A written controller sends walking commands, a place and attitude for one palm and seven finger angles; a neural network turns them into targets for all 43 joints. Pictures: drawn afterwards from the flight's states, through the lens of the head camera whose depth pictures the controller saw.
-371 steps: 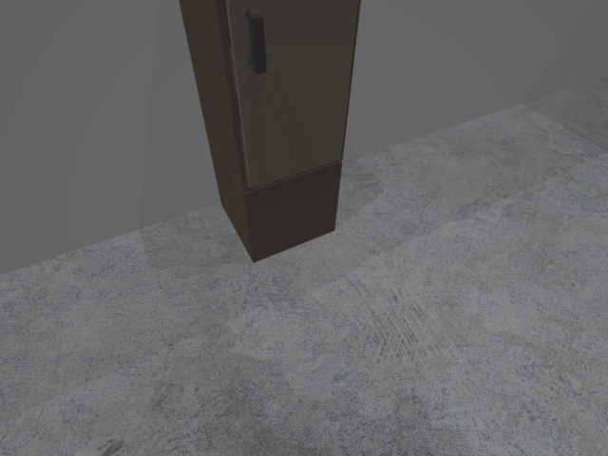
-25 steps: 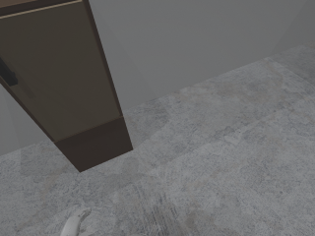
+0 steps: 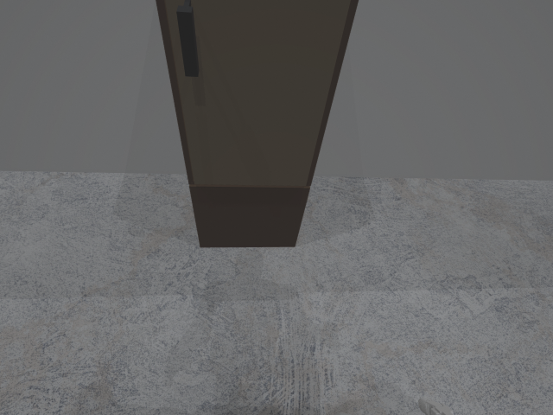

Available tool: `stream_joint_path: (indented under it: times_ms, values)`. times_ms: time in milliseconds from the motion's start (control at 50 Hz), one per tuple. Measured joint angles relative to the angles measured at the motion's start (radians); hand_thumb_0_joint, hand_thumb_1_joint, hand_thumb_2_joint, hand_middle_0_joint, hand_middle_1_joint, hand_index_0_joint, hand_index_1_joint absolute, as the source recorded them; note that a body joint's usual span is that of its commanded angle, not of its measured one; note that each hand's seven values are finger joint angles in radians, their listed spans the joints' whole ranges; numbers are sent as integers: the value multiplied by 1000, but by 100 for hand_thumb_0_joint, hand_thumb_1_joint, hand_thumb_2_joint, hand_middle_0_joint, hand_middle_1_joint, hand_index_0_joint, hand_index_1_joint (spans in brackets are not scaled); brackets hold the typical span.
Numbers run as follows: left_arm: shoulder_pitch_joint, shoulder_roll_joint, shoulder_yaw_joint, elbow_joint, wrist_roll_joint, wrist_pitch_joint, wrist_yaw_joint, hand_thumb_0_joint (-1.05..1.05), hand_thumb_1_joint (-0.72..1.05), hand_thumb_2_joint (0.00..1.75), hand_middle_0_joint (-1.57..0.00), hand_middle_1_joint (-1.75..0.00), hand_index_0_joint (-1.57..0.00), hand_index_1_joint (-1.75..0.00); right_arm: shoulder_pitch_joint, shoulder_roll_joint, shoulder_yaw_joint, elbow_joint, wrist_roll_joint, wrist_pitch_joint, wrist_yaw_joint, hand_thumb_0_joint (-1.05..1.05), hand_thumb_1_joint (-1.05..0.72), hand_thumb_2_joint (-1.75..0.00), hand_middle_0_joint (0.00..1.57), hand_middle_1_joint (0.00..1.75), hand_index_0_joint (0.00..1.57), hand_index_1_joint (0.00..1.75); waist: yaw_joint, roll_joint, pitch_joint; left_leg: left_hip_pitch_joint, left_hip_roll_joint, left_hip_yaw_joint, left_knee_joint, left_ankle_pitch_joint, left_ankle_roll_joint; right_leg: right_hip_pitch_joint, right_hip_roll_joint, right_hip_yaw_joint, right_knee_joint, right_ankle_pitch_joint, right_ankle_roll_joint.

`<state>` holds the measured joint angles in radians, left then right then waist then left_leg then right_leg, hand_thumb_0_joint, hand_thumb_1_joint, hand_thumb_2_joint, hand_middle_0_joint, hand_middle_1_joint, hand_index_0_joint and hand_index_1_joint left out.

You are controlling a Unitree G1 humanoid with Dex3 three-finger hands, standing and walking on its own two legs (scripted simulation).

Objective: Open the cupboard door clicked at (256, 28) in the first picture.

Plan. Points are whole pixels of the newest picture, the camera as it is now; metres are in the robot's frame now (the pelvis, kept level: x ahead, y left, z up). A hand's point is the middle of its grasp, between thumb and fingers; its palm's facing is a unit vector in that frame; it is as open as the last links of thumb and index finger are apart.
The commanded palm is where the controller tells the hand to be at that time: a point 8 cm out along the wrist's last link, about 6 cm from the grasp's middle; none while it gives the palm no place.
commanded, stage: turn to face it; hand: left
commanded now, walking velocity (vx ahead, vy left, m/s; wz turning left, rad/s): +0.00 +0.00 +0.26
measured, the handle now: (189, 38) +0.74 +0.26 +0.13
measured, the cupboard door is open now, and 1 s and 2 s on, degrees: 0 0 0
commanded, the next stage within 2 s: take the last steps up to it in 0.10 s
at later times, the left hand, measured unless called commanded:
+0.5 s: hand out of the picture +0.07 +0.18 -0.14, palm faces +0.08 -0.97 -0.22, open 7.4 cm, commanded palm none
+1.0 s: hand out of the picture +0.00 +0.07 -0.14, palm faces +0.30 -0.94 -0.16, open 7.3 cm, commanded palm none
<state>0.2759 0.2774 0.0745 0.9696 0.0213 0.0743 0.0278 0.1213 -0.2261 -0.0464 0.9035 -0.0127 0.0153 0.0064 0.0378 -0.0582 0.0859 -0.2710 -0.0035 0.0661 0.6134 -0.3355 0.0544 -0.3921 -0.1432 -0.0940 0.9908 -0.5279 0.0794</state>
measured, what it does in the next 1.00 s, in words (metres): walks ahead: right foot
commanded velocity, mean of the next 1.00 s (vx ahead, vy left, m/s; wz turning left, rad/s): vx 0.21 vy -0.02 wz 0.08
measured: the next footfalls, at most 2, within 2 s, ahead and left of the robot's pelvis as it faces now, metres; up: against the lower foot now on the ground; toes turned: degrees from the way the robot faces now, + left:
right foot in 0.54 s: +0.07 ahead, -0.13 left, +0.00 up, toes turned +2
left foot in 1.08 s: +0.28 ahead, +0.10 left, +0.00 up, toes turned +16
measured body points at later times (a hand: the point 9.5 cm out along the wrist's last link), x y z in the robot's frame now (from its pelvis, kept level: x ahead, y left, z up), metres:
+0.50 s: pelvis +0.01 -0.01 +0.01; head +0.00 -0.03 +0.46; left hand +0.07 +0.23 -0.12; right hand -0.01 -0.25 -0.15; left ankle +0.00 +0.08 -0.73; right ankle +0.02 -0.13 -0.71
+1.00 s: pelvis +0.15 -0.03 +0.01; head +0.18 -0.05 +0.46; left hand -0.02 +0.12 -0.13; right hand +0.26 -0.24 -0.16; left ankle +0.22 +0.11 -0.69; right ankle +0.03 -0.13 -0.73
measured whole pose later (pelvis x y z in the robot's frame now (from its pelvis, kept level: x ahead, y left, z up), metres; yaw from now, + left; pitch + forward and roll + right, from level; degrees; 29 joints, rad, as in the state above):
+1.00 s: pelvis +0.15 -0.03 +0.01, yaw +9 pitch +0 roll +1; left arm 0.54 0.04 0.00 1.18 0.03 -0.07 0.03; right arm 0.16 -0.18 -0.05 1.06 -0.02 0.00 0.01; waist 0.05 0.04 0.04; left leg -0.53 0.07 0.09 0.80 -0.21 0.00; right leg 0.08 0.01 -0.13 0.29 -0.37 -0.04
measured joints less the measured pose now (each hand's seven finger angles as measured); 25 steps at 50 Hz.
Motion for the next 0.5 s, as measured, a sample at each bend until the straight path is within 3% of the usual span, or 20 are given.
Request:
stream_joint_path:
  times_ms: [80, 200, 360, 500]
  values:
    - [-19, -6, -2, 13, -1, -5, -9, 1, 91, 90, -19, -30, -20, -30, 10, 22, 16, 4, 1, -6, -17, 0, -90, -90, 20, 30, 20, 30, -8, 21, -12, 49, -12, -25, -105, 63, 13, -62, 33, 39, 131, 97, 8]
    - [-54, -22, -8, 4, -2, -16, -9, 0, 91, 90, -19, -30, -20, -30, 54, 55, 27, 31, 5, -9, -22, 0, -90, -90, 20, 30, 20, 30, -18, 27, -32, 92, -50, -51, -202, 123, 28, -69, 43, 76, 113, 180, 22]
    - [-67, -58, -20, 23, 7, -24, -18, 0, 91, 90, -19, -30, -20, -30, 158, 61, 15, 92, -7, -20, -30, 0, -91, -90, 21, 30, 20, 30, -61, 44, -79, 108, -78, -73, -244, 146, 29, 4, 66, 83, -56, 145, -1]
    - [-63, -97, -32, 36, 6, -48, -37, 0, 91, 90, -19, -30, -20, -30, 267, 49, 6, 168, -13, -19, -30, 0, -91, -90, 20, 30, 20, 30, -99, 76, -106, 116, -60, -89, -235, 123, -4, 102, 97, 56, -315, 122, -41]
